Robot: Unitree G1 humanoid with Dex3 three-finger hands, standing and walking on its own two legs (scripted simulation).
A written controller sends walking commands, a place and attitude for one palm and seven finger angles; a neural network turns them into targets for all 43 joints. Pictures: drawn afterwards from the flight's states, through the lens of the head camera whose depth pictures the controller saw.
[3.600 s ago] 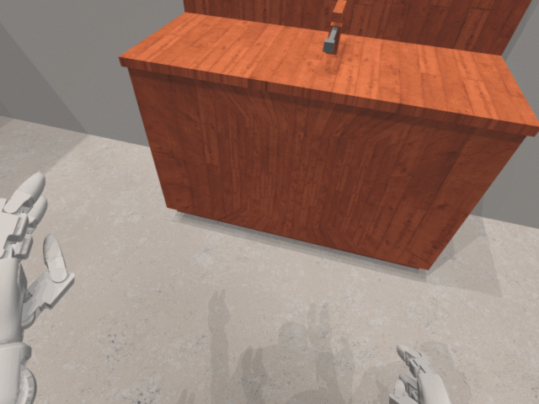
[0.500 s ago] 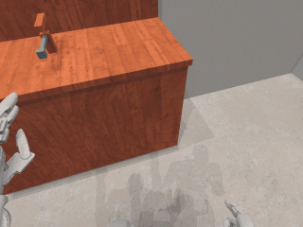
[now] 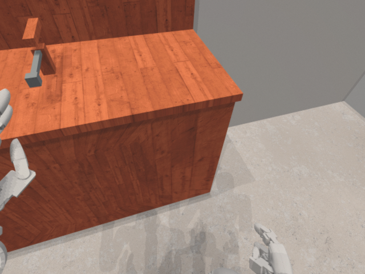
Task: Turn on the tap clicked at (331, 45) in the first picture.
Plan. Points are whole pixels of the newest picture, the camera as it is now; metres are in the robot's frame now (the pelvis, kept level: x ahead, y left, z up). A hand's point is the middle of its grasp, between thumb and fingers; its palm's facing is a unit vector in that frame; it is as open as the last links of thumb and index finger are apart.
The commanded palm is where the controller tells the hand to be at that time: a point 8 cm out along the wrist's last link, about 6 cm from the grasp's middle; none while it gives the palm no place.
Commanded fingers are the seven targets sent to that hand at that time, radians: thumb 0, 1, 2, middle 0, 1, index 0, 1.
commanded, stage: take the last steps up to it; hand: left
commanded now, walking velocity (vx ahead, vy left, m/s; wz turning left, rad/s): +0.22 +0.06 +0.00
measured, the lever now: (33, 79) +0.54 +0.42 +0.12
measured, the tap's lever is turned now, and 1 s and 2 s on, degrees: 0 0 0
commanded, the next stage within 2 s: come to a stop and stand still in 0.40 s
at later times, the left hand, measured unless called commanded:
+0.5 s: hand (72, 131) +0.30 +0.21 +0.19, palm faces +0.40 -0.78 -0.48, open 7.4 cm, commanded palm +0.25 +0.26 +0.18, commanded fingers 0.00 0.90 0.90 -0.20 -0.30 -0.20 -0.30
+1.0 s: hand (80, 139) +0.30 +0.20 +0.18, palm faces +0.40 -0.78 -0.48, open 7.4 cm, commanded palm +0.25 +0.24 +0.18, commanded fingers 0.00 0.90 0.90 -0.20 -0.30 -0.20 -0.30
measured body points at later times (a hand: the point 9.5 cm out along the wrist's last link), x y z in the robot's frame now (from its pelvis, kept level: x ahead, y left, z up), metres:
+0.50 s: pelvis +0.10 -0.03 +0.00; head +0.13 -0.03 +0.45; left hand +0.28 +0.25 +0.22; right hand +0.27 -0.29 -0.08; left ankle +0.13 +0.12 -0.71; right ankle +0.10 -0.11 -0.74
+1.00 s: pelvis +0.09 -0.04 +0.00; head +0.11 -0.07 +0.45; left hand +0.27 +0.24 +0.21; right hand +0.27 -0.23 -0.10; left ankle +0.15 +0.11 -0.73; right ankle +0.11 -0.12 -0.74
